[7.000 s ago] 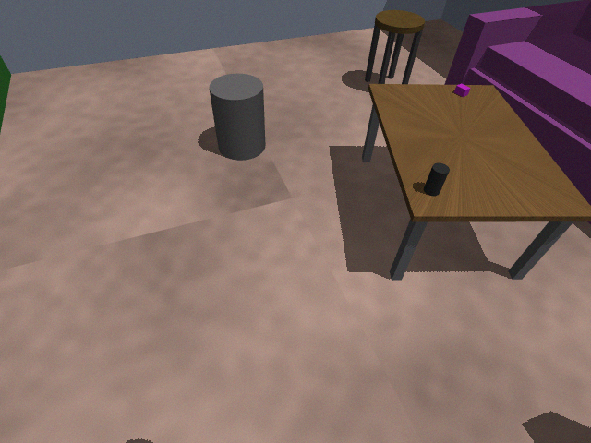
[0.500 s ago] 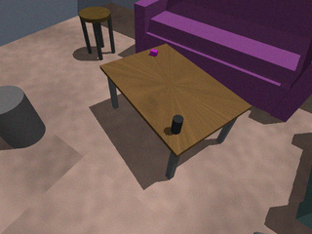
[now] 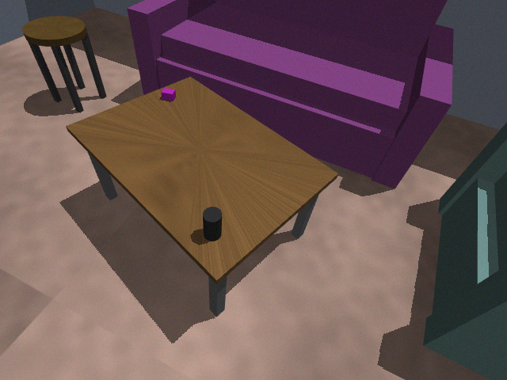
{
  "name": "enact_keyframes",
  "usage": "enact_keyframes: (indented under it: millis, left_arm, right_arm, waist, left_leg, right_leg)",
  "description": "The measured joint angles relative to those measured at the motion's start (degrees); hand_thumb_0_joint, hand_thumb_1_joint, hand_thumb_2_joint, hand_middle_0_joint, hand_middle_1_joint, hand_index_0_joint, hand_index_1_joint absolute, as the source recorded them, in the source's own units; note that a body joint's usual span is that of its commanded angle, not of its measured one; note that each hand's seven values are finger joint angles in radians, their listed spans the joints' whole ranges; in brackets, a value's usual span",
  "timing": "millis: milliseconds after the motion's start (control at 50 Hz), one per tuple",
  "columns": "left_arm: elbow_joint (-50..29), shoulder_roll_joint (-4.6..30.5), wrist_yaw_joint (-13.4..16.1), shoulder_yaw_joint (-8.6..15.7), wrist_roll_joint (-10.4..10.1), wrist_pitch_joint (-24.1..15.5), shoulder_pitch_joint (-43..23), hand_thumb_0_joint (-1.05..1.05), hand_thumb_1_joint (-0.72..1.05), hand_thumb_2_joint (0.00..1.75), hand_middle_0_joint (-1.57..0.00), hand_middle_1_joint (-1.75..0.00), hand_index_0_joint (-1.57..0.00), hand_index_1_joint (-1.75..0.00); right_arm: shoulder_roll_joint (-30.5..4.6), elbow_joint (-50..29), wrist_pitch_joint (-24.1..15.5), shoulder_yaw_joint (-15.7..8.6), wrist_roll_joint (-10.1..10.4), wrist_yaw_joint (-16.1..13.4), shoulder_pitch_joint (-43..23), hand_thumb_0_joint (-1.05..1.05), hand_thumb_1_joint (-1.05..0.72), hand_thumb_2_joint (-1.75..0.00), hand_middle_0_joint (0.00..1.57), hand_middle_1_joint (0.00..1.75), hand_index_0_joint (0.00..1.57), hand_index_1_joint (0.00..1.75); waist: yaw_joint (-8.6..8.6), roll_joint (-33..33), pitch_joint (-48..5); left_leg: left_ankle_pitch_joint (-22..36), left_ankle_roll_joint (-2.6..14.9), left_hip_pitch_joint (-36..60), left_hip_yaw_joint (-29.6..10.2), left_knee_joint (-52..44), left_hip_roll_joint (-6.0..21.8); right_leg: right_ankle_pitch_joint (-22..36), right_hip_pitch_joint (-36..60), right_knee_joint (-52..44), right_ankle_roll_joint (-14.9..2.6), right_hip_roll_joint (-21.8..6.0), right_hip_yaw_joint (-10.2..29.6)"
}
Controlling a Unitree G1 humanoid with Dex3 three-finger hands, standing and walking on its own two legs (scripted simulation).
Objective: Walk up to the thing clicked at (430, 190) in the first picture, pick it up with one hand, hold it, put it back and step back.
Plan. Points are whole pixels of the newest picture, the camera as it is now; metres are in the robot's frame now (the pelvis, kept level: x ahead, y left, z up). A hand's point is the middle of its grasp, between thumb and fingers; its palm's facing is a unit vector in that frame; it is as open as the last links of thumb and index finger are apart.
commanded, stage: walk up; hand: left
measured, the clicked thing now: (212, 224) +0.57 +0.09 -0.28
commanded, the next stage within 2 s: none
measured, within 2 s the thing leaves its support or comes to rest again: neither
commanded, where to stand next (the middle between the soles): +0.21 -0.09 m, yaw -5 degrees
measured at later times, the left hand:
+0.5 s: hand (180, 306) +0.27 +0.12 -0.11, palm faces -0.16 -0.90 -0.40, open 7.4 cm
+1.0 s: hand (158, 322) +0.25 +0.17 -0.15, palm faces -0.11 -0.90 -0.41, open 7.4 cm
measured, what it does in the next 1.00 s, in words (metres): walks ahead: right foot, then left foot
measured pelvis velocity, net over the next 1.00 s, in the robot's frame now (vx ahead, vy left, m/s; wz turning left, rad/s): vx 0.13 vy -0.10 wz -0.09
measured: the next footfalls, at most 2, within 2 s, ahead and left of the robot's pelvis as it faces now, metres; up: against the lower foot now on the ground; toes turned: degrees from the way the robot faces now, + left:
right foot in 0.30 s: +0.21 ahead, -0.23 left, +0.00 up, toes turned -4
left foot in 0.72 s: +0.21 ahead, +0.01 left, +0.00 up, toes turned -5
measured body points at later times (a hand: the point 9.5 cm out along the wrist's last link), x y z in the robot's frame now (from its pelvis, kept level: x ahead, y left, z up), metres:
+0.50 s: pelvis +0.12 -0.12 +0.00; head +0.15 -0.14 +0.45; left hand +0.28 +0.17 -0.09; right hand +0.13 -0.45 -0.12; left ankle +0.13 +0.03 -0.66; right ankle +0.17 -0.23 -0.72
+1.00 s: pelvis +0.13 -0.10 -0.01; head +0.16 -0.10 +0.43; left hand +0.26 +0.21 -0.13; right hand +0.21 -0.43 -0.12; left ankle +0.17 +0.02 -0.71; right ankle +0.17 -0.23 -0.72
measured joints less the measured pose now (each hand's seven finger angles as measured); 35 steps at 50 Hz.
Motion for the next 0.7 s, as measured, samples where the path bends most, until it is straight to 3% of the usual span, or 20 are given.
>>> enact_keyframes:
  millis: [40, 100, 180, 280, 300, 320, 340, 380, 440, 580, 700]
  left_arm:
    - [0.66, 0.32, 0.13, -0.19, -0.01, 0.29, -0.68, 0.01, 0.90, 0.90, -0.20, -0.30, -0.20, -0.30]
    - [0.90, 0.82, -0.32, 0.13, -0.16, -0.45, -1.98, 0.01, 0.90, 0.90, -0.20, -0.30, -0.20, -0.30]
    - [0.26, 1.68, -0.99, 0.64, -0.49, -1.07, -4.10, 0.01, 0.90, 0.90, -0.20, -0.30, -0.20, -0.30]
    - [-0.52, 2.22, -1.13, 0.86, -1.11, -1.63, -7.46, 0.01, 0.90, 0.90, -0.20, -0.30, -0.20, -0.30]
    - [-0.56, 2.33, -0.90, 0.82, -1.24, -2.08, -7.86, 0.01, 0.90, 0.90, -0.20, -0.30, -0.20, -0.30]
    - [-0.50, 2.23, -0.50, 0.91, -1.32, -2.73, -8.44, 0.01, 0.90, 0.90, -0.20, -0.30, -0.20, -0.30]
    - [-0.59, 1.89, 0.04, 1.01, -1.27, -3.34, -9.00, 0.01, 0.90, 0.90, -0.20, -0.30, -0.20, -0.30]
    - [-1.08, 1.15, 0.90, 0.50, -1.67, -3.97, -9.26, 0.00, 0.90, 0.90, -0.20, -0.30, -0.20, -0.30]
    - [-1.15, -0.63, 1.87, -1.10, -2.21, -4.30, -8.84, 0.00, 0.90, 0.90, -0.20, -0.30, -0.20, -0.30]
    - [0.06, -2.25, 3.88, -3.02, -1.79, -5.83, -7.51, 0.00, 0.90, 0.90, -0.21, -0.30, -0.20, -0.30]
    - [1.37, -1.57, 5.26, -3.30, -2.02, -5.32, -8.54, 0.01, 0.90, 0.90, -0.21, -0.30, -0.20, -0.30]
  right_arm:
    - [0.51, 0.36, 0.19, 0.37, 0.51, -0.18, 0.97, 0.00, -0.90, -0.90, 0.21, 0.31, 0.21, 0.30]
    - [0.47, 0.86, 0.49, 0.35, 0.77, -0.28, 2.31, 0.00, -0.90, -0.90, 0.21, 0.31, 0.21, 0.30]
    - [-0.77, 0.30, 0.02, -0.10, 0.42, 0.03, 3.60, 0.01, -0.90, -0.90, 0.21, 0.31, 0.21, 0.30]
    - [-3.38, -1.26, 0.83, -0.54, 0.26, 0.64, 4.19, 0.01, -0.90, -0.90, 0.21, 0.31, 0.21, 0.30]
    - [-3.83, -1.52, 1.36, -0.56, 0.35, 0.74, 4.24, 0.01, -0.90, -0.90, 0.21, 0.31, 0.21, 0.30]
    - [-4.25, -1.64, 1.93, -0.57, 0.52, 0.71, 4.00, 0.01, -0.90, -0.90, 0.21, 0.31, 0.21, 0.30]
    - [-4.39, -1.56, 2.66, -0.52, 0.76, 0.55, 3.23, 0.01, -0.90, -0.90, 0.21, 0.31, 0.21, 0.30]
    - [-3.89, -1.28, 4.20, -0.21, 1.38, 0.19, 1.20, 0.01, -0.91, -0.90, 0.21, 0.30, 0.20, 0.30]
    - [-3.23, -1.57, 4.66, 0.32, 1.90, 0.08, -0.91, 0.01, -0.91, -0.90, 0.20, 0.30, 0.20, 0.30]
    - [-1.09, -1.57, 5.34, 1.41, 1.36, 0.99, -3.36, 0.01, -0.91, -0.90, 0.20, 0.30, 0.20, 0.30]
    - [-0.13, -0.50, 6.69, 1.11, 1.23, 1.22, -5.45, 0.00, -0.91, -0.90, 0.21, 0.30, 0.20, 0.30]
  waist:
    - [-1.29, -1.64, -0.41]
    - [-2.23, -2.68, -0.30]
    - [-3.13, -2.13, 0.89]
    - [-4.08, 0.25, 2.34]
    - [-4.35, 0.88, 2.25]
    - [-4.40, 2.01, 2.56]
    - [-4.40, 3.12, 3.26]
    - [-3.87, 3.57, 3.71]
    - [-3.17, 4.75, 3.22]
    - [-1.82, 6.50, 2.06]
    - [-1.79, 4.92, 2.67]
  left_leg:
    - [-1.56, -0.43, 1.99, 0.88, -0.68, 0.17]
    - [-1.76, -1.17, 6.12, 1.87, -4.26, 1.15]
    - [-1.99, -2.75, 10.14, 2.68, -7.49, 3.24]
    - [-5.56, -5.27, 11.80, 3.15, -5.05, 6.64]
    - [-7.12, -5.07, 11.26, 2.79, -2.72, 7.54]
    - [-8.64, -4.06, 10.03, 1.96, 1.27, 9.01]
    - [-9.24, -2.60, 8.04, -0.35, 6.89, 9.68]
    - [-11.76, -1.19, 3.11, -4.74, 19.17, 6.79]
    - [-10.96, -0.12, -2.91, -6.21, 27.66, 3.58]
    - [-7.86, -0.40, -6.77, -6.00, 14.53, 2.21]
    - [-6.83, 0.38, -4.40, -6.10, 8.95, -0.02]
  right_leg:
    - [0.02, -3.52, 8.90, 0.40, 0.91, 2.62]
    - [3.18, -7.16, 12.93, 2.01, -1.12, 2.70]
    - [5.28, -9.35, 7.05, 3.29, -5.51, 1.56]
    - [7.79, -6.82, -6.73, 1.81, -8.53, -2.36]
    - [9.48, -5.18, -9.55, 1.51, -8.21, -3.36]
    - [12.40, -4.43, -10.18, 2.33, -7.17, -4.10]
    - [11.70, -4.57, -8.28, 2.85, -6.11, -4.75]
    - [9.52, -4.76, -6.03, 2.61, -5.26, -4.54]
    - [9.30, -3.05, -8.00, 1.63, -4.36, -4.40]
    - [8.13, -1.98, -9.05, 0.72, -2.30, -5.17]
    - [4.30, -4.67, -2.95, 1.25, -3.56, -5.76]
